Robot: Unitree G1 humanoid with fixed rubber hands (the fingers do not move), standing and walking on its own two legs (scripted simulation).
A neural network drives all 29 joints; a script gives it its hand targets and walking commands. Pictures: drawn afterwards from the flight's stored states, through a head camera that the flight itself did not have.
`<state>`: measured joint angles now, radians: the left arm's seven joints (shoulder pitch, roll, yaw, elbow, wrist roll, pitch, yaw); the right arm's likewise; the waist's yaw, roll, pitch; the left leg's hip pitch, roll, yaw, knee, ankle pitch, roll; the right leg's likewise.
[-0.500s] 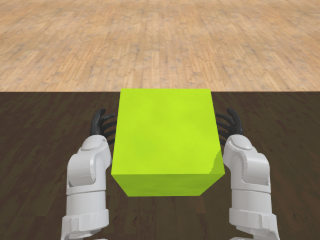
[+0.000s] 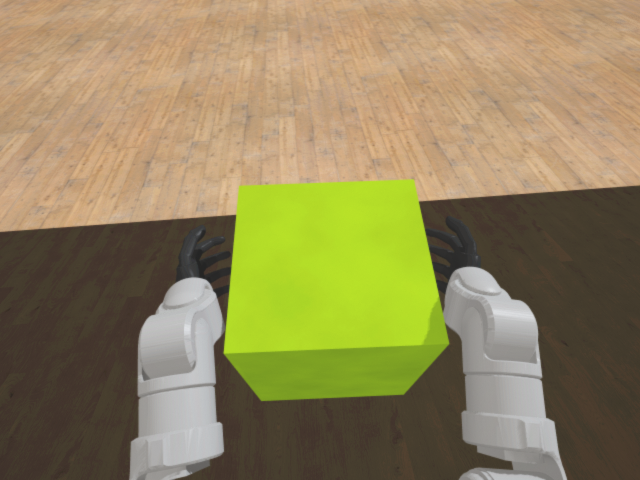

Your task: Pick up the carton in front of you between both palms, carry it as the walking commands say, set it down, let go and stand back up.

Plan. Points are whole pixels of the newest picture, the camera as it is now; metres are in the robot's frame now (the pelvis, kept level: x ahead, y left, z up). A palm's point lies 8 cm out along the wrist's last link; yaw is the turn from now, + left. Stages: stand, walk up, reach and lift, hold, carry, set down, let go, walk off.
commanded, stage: carry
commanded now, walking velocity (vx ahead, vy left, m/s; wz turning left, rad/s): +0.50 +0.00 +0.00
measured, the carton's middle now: (330, 301) +0.36 -0.01 +0.04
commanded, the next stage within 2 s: none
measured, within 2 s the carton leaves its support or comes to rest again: neither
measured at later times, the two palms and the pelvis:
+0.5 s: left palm (212, 182) +0.61 +0.18 +0.06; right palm (389, 174) +0.61 -0.14 +0.06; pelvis +0.27 +0.02 -0.04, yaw +0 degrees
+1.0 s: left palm (229, 148) +0.70 +0.15 +0.07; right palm (391, 141) +0.70 -0.15 +0.07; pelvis +0.37 +0.00 -0.03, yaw +0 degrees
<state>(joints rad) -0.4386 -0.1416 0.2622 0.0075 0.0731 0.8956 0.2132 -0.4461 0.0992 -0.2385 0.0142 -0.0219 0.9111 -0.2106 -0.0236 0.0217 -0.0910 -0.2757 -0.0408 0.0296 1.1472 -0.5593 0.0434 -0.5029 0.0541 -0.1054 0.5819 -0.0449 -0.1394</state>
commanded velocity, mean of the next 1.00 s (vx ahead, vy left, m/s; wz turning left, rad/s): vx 0.08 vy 0.00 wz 0.00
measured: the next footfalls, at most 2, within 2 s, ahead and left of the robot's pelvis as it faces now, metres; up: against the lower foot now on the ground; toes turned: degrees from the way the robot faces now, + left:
left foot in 0.40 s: +0.38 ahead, +0.08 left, -0.05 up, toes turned +3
right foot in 0.62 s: +0.33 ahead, -0.11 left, -0.04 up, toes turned -1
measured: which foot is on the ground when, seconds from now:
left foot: up 0.00-0.38, down 0.40-1.00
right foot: down 0.00-0.40, up 0.42-0.60, down 0.62-1.00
